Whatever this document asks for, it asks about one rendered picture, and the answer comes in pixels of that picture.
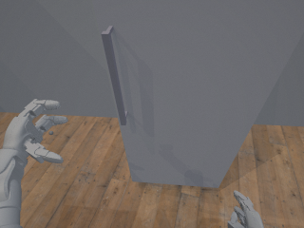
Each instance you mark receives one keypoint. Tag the robot right hand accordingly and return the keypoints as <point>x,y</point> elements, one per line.
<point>248,216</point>

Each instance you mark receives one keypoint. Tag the robot left hand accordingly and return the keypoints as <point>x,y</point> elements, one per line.
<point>21,129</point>

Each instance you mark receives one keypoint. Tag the robot left forearm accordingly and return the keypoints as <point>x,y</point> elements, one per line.
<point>12,169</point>

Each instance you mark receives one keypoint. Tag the handle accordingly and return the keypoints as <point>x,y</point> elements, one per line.
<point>113,71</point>

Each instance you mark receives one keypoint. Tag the fridge door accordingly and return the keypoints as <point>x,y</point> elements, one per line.
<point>194,75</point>

